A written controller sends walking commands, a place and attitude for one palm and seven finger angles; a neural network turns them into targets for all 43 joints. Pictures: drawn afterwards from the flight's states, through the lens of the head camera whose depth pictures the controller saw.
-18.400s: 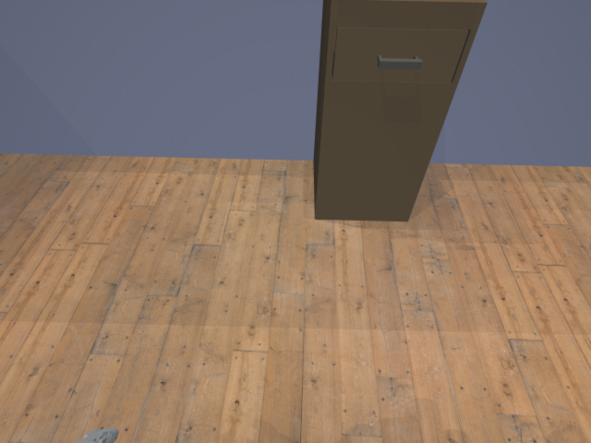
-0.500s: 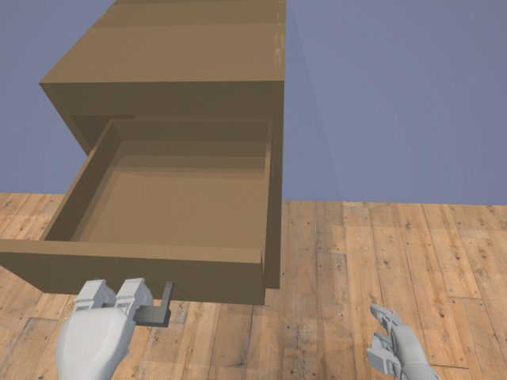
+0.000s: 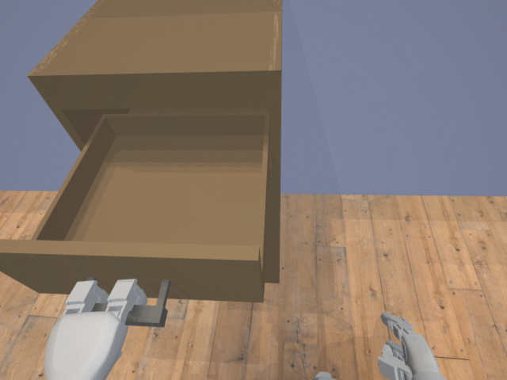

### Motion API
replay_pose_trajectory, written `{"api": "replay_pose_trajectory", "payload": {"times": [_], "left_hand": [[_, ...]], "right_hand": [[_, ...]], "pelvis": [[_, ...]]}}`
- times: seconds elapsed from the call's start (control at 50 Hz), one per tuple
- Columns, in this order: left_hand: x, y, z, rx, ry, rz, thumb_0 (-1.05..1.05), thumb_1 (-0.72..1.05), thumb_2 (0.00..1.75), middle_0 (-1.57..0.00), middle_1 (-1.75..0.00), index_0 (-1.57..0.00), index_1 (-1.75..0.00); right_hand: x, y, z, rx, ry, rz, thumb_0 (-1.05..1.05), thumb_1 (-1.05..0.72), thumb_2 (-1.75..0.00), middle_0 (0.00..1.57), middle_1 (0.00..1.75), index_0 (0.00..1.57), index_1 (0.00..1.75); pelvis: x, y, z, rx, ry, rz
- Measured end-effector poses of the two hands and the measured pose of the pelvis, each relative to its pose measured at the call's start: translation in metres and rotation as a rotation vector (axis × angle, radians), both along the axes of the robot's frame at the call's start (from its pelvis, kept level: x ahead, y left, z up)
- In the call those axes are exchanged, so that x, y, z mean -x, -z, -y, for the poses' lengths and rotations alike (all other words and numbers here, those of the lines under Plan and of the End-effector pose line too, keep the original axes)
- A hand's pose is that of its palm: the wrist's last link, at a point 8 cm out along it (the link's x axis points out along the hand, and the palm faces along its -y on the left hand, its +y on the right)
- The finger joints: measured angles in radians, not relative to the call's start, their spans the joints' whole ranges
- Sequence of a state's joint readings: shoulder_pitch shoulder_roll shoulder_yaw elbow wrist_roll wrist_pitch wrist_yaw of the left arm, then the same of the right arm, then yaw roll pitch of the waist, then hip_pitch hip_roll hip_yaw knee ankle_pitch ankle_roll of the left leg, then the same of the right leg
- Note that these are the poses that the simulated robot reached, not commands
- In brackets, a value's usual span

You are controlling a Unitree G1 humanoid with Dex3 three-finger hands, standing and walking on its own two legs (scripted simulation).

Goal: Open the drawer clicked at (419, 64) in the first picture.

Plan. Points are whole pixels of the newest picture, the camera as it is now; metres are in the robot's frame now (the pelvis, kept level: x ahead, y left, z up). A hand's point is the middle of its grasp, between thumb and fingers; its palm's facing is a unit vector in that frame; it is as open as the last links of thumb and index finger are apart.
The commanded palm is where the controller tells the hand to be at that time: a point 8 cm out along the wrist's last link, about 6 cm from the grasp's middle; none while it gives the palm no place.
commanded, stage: open the thumb to release the handle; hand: left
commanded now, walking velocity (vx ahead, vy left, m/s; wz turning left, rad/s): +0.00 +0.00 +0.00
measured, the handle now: (122, 299) +0.22 +0.22 +0.04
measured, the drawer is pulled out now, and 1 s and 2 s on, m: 0.30 0.30 0.30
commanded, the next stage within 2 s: lift the hand off the handle in 0.40 s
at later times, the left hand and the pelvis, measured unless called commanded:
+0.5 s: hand (113, 344) +0.16 +0.22 +0.02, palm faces +0.02 -0.09 -1.00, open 13.2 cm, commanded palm +0.14 +0.22 +0.07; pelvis -0.01 -0.01 +0.01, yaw +2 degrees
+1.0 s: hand (112, 334) +0.17 +0.22 +0.03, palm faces +0.04 -0.08 -1.00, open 13.4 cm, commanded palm +0.15 +0.22 +0.10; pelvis -0.02 -0.01 +0.02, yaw +2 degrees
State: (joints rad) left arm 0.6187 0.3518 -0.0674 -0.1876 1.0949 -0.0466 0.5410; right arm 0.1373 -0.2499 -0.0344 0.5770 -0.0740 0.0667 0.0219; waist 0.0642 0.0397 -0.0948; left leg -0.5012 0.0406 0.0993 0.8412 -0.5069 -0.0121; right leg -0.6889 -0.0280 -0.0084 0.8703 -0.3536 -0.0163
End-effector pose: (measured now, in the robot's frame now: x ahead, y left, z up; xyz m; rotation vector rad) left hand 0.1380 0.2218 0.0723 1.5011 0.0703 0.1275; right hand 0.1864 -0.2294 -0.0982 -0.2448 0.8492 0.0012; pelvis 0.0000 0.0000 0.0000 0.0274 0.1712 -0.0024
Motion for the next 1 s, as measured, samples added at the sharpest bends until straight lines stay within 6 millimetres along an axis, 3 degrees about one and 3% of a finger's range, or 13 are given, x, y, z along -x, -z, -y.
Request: {"api": "replay_pose_trajectory", "payload": {"times": [0.14,0.3,0.48,0.66,0.86,1.0], "left_hand": [[-0.003,-0.002,0.003,0.018,-0.051,0.016,0.01,0.51,0.72,-0.37,-1.3,-0.38,-1.31],[-0.004,-0.004,0.005,0.02,-0.066,-0.014,0.0,0.07,0.54,-0.36,-1.26,-0.35,-1.26],[-0.001,-0.004,0.005,0.024,-0.063,-0.021,0.0,-0.36,0.36,-0.34,-1.23,-0.32,-1.22],[-0.005,-0.002,0.005,0.023,-0.061,-0.009,0.0,-0.47,0.31,-0.33,-1.21,-0.32,-1.21],[-0.008,-0.003,0.005,0.017,-0.063,-0.001,0.0,-0.49,0.3,-0.34,-1.21,-0.34,-1.24],[-0.01,-0.014,0.003,0.018,-0.052,-0.009,0.0,-0.49,0.3,-0.34,-1.21,-0.38,-1.25]], "right_hand": [[-0.002,0.002,-0.01,-0.025,0.002,-0.001,0.01,-0.91,-0.9,0.2,0.3,0.2,0.29],[-0.011,-0.013,-0.019,-0.044,-0.026,0.058,0.01,-0.91,-0.9,0.2,0.3,0.2,0.29],[-0.013,-0.02,-0.012,-0.014,-0.041,0.076,0.01,-0.9,-0.9,0.2,0.3,0.2,0.29],[-0.002,-0.016,-0.006,0.003,-0.029,0.046,0.01,-0.9,-0.9,0.2,0.3,0.2,0.29],[0.007,-0.01,-0.012,-0.01,-0.02,0.022,0.01,-0.91,-0.9,0.2,0.3,0.2,0.29],[0.006,-0.016,-0.019,-0.024,-0.016,0.042,0.01,-0.9,-0.9,0.2,0.3,0.2,0.29]], "pelvis": [[0.004,-0.004,0.003,-0.002,-0.014,0.024],[0.01,-0.01,0.009,-0.005,-0.019,0.057],[0.014,-0.014,0.012,-0.004,-0.027,0.071],[0.018,-0.014,0.011,-0.005,-0.031,0.067],[0.022,-0.014,0.008,-0.005,-0.034,0.076],[0.022,-0.018,0.007,-0.003,-0.033,0.102]]}}
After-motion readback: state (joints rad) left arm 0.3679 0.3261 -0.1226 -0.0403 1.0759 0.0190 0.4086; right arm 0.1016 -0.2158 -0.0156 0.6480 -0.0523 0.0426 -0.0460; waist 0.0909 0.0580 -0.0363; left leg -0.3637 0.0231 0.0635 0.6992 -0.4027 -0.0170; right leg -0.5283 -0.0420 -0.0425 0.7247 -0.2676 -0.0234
